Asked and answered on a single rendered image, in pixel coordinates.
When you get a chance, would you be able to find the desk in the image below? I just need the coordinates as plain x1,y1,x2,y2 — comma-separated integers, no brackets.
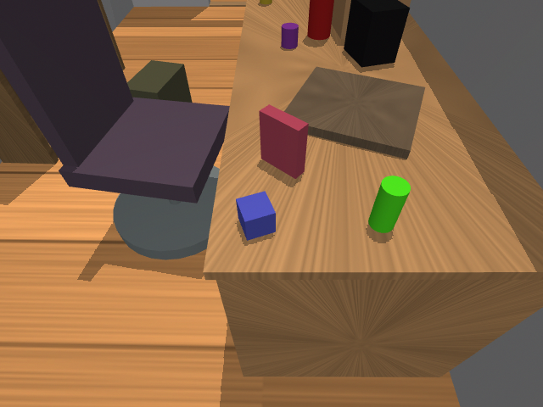
203,0,543,377

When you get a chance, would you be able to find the office chair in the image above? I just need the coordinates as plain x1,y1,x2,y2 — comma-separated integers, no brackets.
0,0,230,259

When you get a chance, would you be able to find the bookshelf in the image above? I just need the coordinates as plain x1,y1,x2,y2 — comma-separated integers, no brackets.
0,0,125,164

